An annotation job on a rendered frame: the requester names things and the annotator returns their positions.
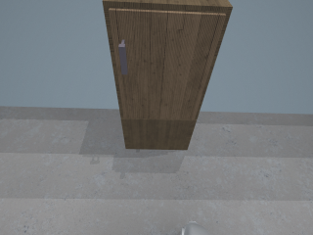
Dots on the cupboard door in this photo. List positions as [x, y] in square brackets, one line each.
[168, 55]

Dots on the right robot thigh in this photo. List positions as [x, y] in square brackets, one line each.
[193, 229]

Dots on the handle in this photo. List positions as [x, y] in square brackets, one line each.
[122, 57]

